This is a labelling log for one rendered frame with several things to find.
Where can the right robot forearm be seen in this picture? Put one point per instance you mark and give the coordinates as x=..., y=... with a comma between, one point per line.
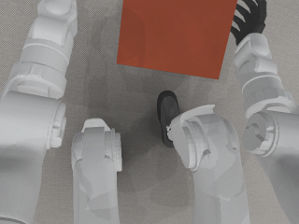
x=258, y=78

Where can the robot right hand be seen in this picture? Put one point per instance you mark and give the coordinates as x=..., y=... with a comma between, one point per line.
x=254, y=21

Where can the carton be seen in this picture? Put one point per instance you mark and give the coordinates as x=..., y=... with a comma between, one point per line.
x=187, y=37

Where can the left robot thigh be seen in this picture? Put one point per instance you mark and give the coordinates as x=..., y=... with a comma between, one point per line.
x=95, y=194

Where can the left robot upper arm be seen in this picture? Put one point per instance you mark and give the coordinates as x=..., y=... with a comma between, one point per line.
x=29, y=125

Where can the right robot upper arm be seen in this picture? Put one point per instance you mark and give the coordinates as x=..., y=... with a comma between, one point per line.
x=273, y=138

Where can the left robot forearm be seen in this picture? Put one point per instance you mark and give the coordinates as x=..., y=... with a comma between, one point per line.
x=46, y=52

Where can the right robot foot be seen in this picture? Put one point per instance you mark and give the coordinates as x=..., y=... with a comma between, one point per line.
x=167, y=109

